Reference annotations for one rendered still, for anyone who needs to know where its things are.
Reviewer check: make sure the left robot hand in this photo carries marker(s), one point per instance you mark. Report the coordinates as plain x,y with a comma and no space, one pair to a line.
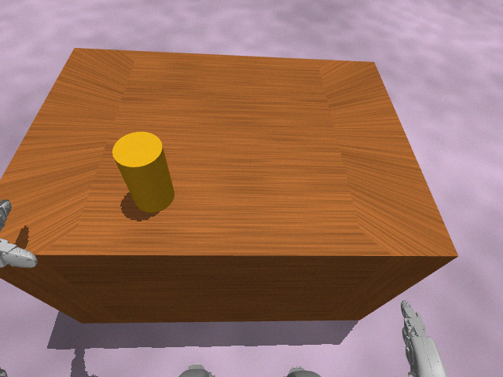
10,253

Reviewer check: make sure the can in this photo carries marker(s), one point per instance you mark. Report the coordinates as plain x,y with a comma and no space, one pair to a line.
141,160

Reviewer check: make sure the right robot hand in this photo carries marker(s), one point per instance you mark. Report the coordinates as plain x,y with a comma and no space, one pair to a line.
421,351

